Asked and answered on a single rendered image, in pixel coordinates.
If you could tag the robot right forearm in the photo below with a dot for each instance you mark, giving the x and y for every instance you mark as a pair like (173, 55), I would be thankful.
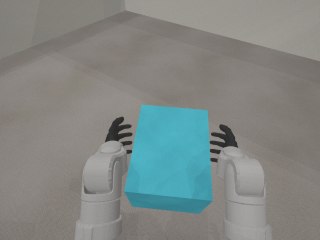
(245, 194)

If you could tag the carton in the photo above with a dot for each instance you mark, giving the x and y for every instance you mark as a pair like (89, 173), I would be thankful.
(170, 165)

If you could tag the robot right hand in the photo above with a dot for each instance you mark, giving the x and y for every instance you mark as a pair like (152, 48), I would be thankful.
(228, 137)

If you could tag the robot left forearm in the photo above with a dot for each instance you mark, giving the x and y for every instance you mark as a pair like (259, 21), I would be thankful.
(101, 193)

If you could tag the robot left hand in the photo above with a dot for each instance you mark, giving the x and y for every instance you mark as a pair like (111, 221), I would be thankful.
(114, 130)

